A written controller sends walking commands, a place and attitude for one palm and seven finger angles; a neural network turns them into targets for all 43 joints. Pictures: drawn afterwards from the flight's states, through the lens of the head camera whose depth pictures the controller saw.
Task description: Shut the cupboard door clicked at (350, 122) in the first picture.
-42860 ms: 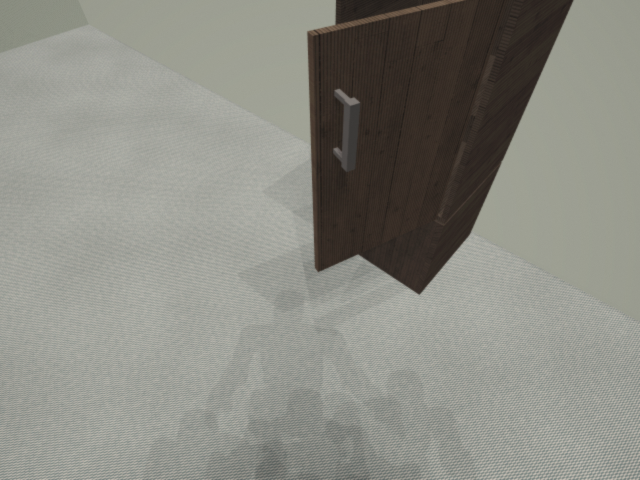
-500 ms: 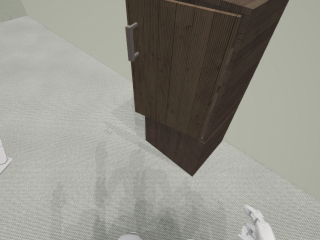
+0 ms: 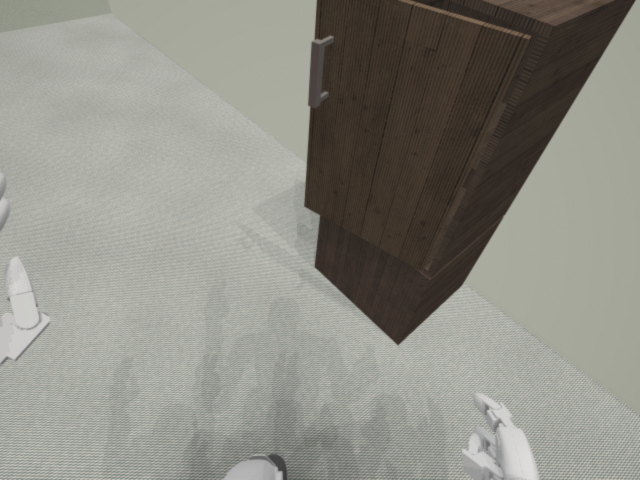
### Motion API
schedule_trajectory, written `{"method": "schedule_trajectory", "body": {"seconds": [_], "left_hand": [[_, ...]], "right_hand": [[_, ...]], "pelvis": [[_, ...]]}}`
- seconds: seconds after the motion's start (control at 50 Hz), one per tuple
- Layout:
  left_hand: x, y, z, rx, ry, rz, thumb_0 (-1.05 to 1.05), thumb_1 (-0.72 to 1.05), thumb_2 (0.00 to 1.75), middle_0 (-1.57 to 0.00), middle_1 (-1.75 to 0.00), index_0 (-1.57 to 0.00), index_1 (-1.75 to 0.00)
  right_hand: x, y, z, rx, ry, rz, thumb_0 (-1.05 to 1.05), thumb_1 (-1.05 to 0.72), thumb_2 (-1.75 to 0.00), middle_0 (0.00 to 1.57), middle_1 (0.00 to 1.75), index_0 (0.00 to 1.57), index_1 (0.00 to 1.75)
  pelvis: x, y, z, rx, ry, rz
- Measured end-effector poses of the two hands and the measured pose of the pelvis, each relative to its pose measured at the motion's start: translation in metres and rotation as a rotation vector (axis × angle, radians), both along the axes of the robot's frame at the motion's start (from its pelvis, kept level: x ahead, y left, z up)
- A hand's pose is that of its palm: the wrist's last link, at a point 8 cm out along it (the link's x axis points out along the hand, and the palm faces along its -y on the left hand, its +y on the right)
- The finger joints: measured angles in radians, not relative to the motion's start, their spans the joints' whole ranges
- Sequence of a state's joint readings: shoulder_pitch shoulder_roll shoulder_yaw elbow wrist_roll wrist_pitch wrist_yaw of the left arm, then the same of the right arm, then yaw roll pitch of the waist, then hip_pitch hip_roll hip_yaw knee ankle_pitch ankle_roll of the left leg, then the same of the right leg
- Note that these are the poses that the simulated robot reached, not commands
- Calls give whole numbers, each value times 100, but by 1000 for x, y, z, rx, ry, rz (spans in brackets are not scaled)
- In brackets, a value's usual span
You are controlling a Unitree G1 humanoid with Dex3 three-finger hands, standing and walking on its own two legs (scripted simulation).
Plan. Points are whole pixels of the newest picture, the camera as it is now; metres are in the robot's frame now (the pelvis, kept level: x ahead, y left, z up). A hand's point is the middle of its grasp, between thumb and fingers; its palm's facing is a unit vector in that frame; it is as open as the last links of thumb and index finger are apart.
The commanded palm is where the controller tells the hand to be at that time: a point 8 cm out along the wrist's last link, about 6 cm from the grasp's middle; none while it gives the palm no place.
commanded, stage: step back with the hand held close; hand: left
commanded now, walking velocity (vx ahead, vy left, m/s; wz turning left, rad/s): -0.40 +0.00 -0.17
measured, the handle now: (321, 72) +0.85 +0.08 +0.10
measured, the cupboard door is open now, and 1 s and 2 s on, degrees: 13 13 13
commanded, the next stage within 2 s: stop stepping back and stand still in 0.06 s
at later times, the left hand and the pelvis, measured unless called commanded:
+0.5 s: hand out of the picture +0.12 +0.36 +0.19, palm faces +0.46 -0.85 -0.24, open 7.5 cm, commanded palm +0.04 +0.37 +0.19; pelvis -0.13 +0.09 +0.00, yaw -6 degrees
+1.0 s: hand out of the picture +0.06 +0.38 +0.16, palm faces +0.28 -0.90 -0.34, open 7.5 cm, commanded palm +0.00 +0.43 +0.19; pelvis -0.20 +0.16 +0.00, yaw -11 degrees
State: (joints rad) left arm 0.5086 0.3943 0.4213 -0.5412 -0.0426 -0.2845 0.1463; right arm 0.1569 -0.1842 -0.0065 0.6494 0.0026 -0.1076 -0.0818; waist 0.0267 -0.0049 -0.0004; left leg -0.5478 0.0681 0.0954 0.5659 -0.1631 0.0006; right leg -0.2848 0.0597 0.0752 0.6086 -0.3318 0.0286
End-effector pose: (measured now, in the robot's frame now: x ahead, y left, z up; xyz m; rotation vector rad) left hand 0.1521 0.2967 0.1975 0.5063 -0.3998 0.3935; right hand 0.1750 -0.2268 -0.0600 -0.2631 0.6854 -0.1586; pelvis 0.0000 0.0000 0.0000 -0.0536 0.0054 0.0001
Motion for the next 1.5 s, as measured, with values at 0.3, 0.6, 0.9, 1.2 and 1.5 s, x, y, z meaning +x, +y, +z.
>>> {"method": "schedule_trajectory", "body": {"seconds": [0.3, 0.6, 0.9, 1.2, 1.5], "left_hand": [[-64, 48, 9, 82, 8, -75, 2, 88, 90, -21, -30, -21, -31], [-91, 75, 6, -106, 45, -183, 2, 89, 90, -20, -30, -20, -30], [-133, 130, 3, -61, 26, -87, 1, 88, 90, -21, -30, -21, -31], [-134, 120, 30, 158, 46, -178, 2, 88, 90, -21, -30, -21, -31], [-214, 47, -321, -469, 1510, -105, 0, 92, 90, -20, -30, -19, -30]], "right_hand": [[-89, 34, 10, -8, -39, -40, 1, -90, -90, 20, 30, 20, 30], [-252, 98, 18, 60, 81, -214, 1, -90, -90, 20, 30, 21, 30], [-316, 96, 0, -31, 127, -303, 1, -90, -90, 20, 30, 20, 30], [-278, 153, -13, 116, 75, -197, 1, -90, -90, 20, 30, 21, 30], [-300, 123, -51, 81, 361, -198, 1, -91, -90, 20, 30, 20, 30]], "pelvis": [[-77, 44, -4, -38, -16, -18], [-157, 98, 24, -44, -42, -160], [-199, 143, 11, 42, -10, -195], [-195, 150, 7, 28, -4, -199], [-184, 156, 2, 56, -17, -156]]}}
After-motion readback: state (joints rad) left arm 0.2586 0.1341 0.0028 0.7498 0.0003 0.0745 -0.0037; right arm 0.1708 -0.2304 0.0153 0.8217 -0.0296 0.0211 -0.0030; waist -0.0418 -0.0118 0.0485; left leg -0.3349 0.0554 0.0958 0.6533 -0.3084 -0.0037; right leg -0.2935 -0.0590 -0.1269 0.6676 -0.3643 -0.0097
